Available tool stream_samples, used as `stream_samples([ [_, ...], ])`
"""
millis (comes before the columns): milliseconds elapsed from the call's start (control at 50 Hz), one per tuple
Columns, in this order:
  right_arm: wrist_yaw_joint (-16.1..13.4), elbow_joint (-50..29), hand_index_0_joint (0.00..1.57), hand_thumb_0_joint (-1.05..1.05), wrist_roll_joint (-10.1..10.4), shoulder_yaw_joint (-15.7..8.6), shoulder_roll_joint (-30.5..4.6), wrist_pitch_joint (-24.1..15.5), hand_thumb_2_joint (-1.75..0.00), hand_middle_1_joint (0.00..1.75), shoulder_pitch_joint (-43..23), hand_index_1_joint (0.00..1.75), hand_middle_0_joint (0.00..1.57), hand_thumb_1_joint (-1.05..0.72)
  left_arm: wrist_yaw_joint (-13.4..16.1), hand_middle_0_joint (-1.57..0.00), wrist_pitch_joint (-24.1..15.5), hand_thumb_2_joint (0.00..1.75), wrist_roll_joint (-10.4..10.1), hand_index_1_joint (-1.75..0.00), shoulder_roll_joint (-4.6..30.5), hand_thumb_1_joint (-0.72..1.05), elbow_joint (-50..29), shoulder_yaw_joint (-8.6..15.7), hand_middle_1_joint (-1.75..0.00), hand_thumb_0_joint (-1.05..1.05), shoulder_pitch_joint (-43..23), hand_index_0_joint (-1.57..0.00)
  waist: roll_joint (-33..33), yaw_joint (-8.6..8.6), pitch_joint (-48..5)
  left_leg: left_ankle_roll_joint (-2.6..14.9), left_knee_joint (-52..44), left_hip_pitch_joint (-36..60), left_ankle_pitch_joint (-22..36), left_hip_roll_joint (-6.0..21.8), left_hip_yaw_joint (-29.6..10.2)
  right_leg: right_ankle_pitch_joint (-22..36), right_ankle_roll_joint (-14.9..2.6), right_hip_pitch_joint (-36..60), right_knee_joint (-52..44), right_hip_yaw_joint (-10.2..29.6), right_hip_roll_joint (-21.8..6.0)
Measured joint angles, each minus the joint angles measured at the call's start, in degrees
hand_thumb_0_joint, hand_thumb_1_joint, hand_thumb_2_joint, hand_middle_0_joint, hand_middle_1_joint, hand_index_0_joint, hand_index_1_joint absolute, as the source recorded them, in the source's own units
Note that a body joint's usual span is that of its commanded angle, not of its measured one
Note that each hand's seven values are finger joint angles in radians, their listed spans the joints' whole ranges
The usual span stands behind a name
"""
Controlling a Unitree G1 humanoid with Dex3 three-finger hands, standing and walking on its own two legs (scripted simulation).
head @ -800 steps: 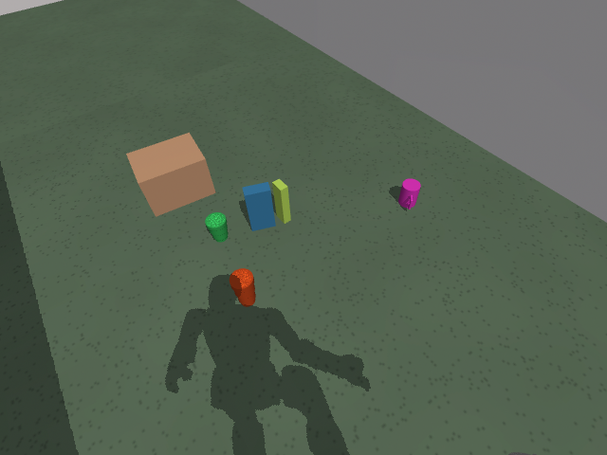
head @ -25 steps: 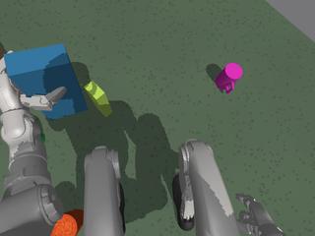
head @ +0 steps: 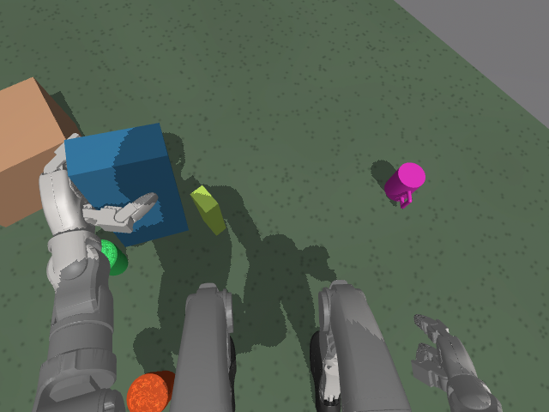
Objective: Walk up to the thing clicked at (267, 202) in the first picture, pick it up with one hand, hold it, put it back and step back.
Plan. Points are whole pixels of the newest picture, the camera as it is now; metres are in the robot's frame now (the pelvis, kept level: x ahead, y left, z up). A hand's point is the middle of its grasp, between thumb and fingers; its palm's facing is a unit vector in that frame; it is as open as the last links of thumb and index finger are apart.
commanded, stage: lift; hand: left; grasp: from the side
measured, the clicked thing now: (139, 194) +0.41 +0.21 -0.04
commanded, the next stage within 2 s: hold in 1.04 s
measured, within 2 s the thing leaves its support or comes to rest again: neither
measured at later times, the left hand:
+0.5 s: hand (67, 144) +0.38 +0.21 +0.15, palm faces +0.26 -0.96 -0.04, open 9.6 cm
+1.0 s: hand (57, 106) +0.38 +0.19 +0.21, palm faces +0.27 -0.96 -0.03, open 9.6 cm
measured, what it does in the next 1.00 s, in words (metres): rises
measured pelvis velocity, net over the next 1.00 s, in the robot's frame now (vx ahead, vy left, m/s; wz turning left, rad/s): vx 0.04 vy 0.00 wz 0.05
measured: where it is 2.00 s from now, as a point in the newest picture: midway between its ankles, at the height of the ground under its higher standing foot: (274, 391)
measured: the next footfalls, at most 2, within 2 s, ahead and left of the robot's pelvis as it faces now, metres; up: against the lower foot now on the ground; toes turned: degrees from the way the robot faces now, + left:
none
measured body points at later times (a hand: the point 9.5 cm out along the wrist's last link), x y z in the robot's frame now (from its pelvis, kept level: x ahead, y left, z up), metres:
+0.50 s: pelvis +0.03 +0.01 +0.13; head +0.13 +0.03 +0.57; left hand +0.36 +0.26 +0.15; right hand +0.18 -0.23 +0.01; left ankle +0.07 +0.13 -0.49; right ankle +0.07 -0.13 -0.49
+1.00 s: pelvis +0.04 +0.00 +0.18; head +0.11 +0.00 +0.62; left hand +0.36 +0.24 +0.21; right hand +0.19 -0.24 +0.06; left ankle +0.07 +0.13 -0.49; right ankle +0.07 -0.13 -0.49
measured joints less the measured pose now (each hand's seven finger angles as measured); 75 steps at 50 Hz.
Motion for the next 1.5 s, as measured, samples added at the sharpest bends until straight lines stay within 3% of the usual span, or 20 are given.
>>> stream_samples([
  [100,-0.69,0.20,0.20,0.01,0.51,0.06,0.61,-0.63,-0.90,0.30,0.54,0.30,0.20,-0.94,0.98,-0.84,1.47,0.93,-0.13,-1.07,-1.04,-0.39,-4.40,-3.43,-1.14,0.01,4.31,-0.83,0.36,0.48,-0.19,0.20,-6.40,7.83,0.72,0.03,0.43,0.89,0.19,7.93,-6.66,-0.07,-0.08],
  [220,-1.00,0.28,0.20,0.01,0.52,0.44,1.15,-1.24,-0.90,0.30,1.78,0.30,0.20,-0.93,2.58,-0.84,2.20,0.93,0.44,-1.07,-2.79,-0.39,-4.83,-5.45,-1.14,0.01,7.25,-0.83,0.32,0.72,-0.23,0.37,-13.91,17.21,1.95,-0.01,0.94,2.29,0.34,17.38,-14.41,-0.12,-0.19],
  [640,-0.19,1.40,0.20,0.01,-0.56,0.54,1.43,-1.50,-0.90,0.30,5.29,0.30,0.20,-0.93,4.31,-0.84,-0.70,0.93,1.49,-1.07,-5.31,-0.39,-2.07,-9.57,-1.14,0.01,10.85,-0.83,0.08,1.39,3.30,0.33,-32.01,38.79,7.30,-0.33,2.06,7.67,0.33,38.70,-32.31,-0.10,-0.46],
  [900,-0.69,1.60,0.20,0.01,-0.74,0.93,1.85,-1.22,-0.90,0.30,5.31,0.30,0.20,-0.93,5.15,-0.84,-0.61,0.94,1.65,-1.07,-6.48,-0.39,-1.47,-10.91,-1.14,0.01,11.58,-0.83,0.18,1.67,4.53,-0.17,-39.72,47.42,9.80,-0.24,2.40,9.86,-0.09,46.88,-39.34,-0.14,-0.32],
  [1500,-0.97,2.24,0.20,0.01,-1.16,0.20,1.80,0.50,-0.90,0.30,5.92,0.30,0.20,-0.95,6.24,-0.84,0.06,0.94,1.66,-1.07,-7.74,-0.39,-1.23,-10.85,-1.14,0.01,12.26,-0.83,-0.08,1.53,6.38,-0.42,-48.66,58.32,11.59,-0.05,3.19,11.72,-0.23,57.37,-48.00,0.21,-0.05],
])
